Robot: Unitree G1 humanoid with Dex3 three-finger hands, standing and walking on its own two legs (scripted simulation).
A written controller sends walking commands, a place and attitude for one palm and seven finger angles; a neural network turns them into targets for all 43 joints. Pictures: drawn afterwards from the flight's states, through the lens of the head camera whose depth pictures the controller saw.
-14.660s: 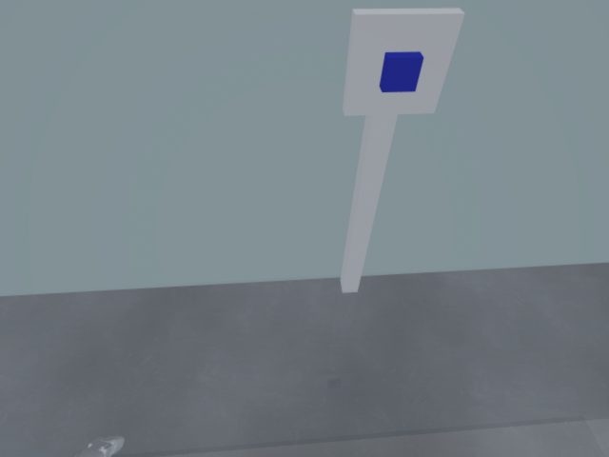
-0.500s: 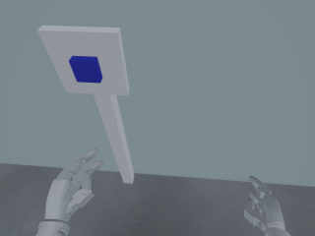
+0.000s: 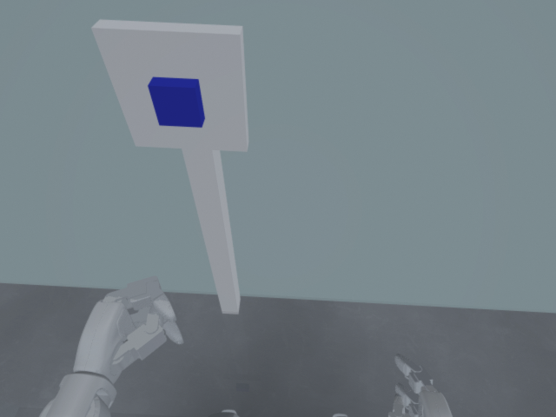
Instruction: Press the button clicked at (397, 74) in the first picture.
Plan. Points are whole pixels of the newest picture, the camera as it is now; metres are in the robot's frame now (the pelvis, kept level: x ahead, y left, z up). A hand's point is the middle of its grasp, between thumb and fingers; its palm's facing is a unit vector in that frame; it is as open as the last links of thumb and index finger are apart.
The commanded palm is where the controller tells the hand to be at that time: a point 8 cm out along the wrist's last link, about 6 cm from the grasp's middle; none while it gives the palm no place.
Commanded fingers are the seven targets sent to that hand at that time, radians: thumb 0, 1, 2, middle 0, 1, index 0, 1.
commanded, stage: raise the hand and make a fist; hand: left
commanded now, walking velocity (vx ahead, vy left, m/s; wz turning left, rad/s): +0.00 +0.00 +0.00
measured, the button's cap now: (178, 101) +0.54 +0.18 +0.18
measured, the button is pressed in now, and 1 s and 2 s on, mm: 0 0 0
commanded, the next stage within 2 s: aim a knuckle at the button in 1.18 s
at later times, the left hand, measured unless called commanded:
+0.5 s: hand (123, 275) +0.25 +0.19 +0.13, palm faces +0.06 -1.00 -0.07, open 3.1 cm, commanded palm +0.22 +0.24 +0.14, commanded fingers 0.00 0.90 0.90 -1.30 -1.50 -1.30 -1.50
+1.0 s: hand (131, 250) +0.27 +0.18 +0.16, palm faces +0.00 -1.00 -0.03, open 3.1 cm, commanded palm +0.24 +0.23 +0.17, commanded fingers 0.00 0.90 0.90 -1.30 -1.50 -1.30 -1.50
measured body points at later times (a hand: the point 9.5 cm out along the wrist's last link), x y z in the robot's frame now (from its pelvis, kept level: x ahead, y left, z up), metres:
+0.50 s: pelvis +0.04 -0.01 +0.02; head +0.04 -0.02 +0.47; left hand +0.24 +0.25 +0.14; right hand +0.24 -0.22 -0.03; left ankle +0.03 +0.11 -0.69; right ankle +0.03 -0.14 -0.69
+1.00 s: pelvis +0.04 -0.03 +0.04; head +0.03 -0.05 +0.49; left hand +0.27 +0.24 +0.16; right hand +0.23 -0.26 -0.03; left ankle +0.03 +0.11 -0.69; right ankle +0.03 -0.14 -0.69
